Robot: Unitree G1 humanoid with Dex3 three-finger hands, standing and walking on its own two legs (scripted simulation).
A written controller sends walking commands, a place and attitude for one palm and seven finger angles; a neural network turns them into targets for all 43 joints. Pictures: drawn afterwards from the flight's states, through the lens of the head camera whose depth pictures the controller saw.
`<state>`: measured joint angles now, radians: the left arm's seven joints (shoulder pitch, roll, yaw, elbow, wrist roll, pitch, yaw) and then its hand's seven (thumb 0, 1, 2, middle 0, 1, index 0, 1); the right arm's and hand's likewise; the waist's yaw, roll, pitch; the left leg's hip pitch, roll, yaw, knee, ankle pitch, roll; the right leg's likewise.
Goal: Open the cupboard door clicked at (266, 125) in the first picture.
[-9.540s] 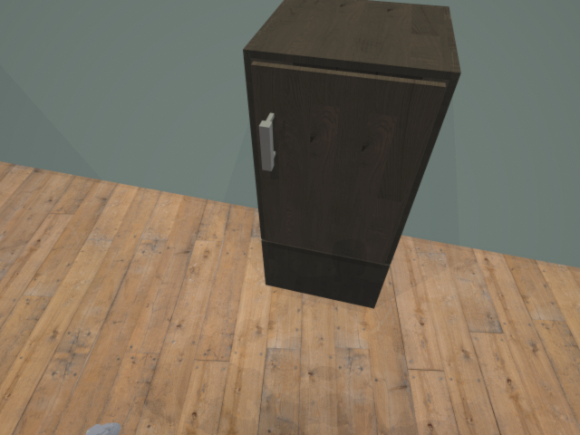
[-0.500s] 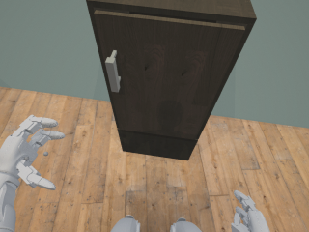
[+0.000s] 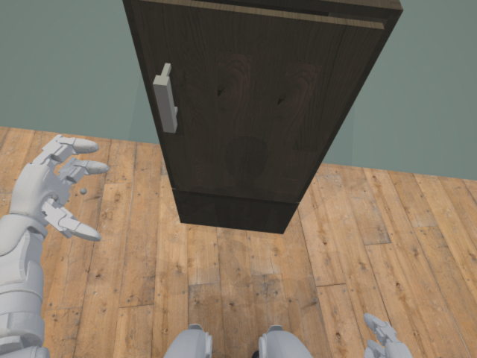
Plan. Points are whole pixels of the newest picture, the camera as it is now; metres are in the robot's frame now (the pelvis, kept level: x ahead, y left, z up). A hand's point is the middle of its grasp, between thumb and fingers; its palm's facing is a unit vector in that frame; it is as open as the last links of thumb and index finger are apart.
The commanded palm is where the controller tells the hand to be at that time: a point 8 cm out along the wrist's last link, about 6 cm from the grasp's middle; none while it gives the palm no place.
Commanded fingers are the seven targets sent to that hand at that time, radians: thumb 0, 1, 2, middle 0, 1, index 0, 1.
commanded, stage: move the hooked fingers beside the handle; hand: left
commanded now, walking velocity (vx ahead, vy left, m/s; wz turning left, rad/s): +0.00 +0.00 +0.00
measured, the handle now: (168, 98) +0.58 +0.15 +0.05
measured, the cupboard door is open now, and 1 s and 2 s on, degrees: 0 0 0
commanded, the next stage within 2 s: slide the fingers in behind the handle in 1.94 s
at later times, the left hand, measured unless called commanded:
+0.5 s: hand (106, 154) +0.43 +0.24 +0.05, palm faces -0.08 -1.00 -0.01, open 14.0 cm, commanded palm +0.42 +0.28 +0.06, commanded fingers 0.00 -0.50 0.30 -0.30 -1.20 -0.30 -1.20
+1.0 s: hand (122, 120) +0.51 +0.23 +0.06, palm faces -0.08 -1.00 -0.01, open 14.0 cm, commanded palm +0.50 +0.27 +0.05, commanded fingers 0.00 -0.50 0.30 -0.30 -1.20 -0.30 -1.20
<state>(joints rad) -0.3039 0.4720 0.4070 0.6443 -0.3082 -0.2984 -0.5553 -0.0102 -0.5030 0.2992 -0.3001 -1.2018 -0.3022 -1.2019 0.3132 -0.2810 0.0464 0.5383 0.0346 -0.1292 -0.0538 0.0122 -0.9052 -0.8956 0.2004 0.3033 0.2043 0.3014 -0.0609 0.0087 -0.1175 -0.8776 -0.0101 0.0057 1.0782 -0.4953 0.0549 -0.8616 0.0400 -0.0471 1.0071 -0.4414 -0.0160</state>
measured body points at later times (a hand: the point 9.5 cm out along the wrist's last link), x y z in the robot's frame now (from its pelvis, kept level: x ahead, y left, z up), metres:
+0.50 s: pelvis +0.00 +0.00 +0.00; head +0.11 +0.03 +0.43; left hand +0.43 +0.29 +0.05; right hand +0.08 -0.26 -0.11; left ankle +0.01 +0.08 -0.67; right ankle +0.02 -0.12 -0.67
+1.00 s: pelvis +0.00 -0.01 -0.02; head +0.15 +0.02 +0.40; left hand +0.50 +0.28 +0.06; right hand +0.01 -0.28 -0.12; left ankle +0.01 +0.08 -0.67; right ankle +0.02 -0.12 -0.67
